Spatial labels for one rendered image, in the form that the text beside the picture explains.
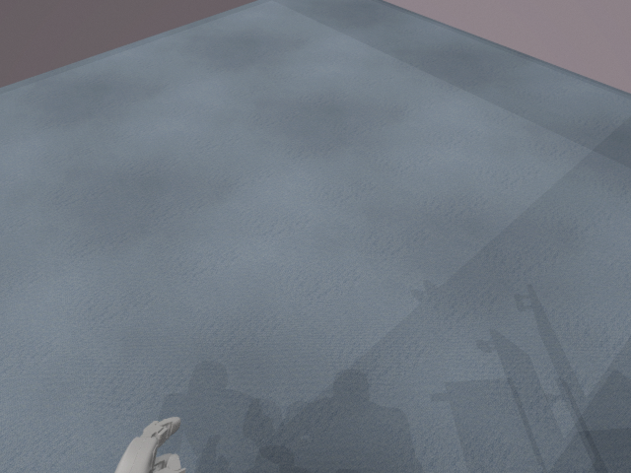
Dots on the left robot hand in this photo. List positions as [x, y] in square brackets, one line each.
[140, 455]

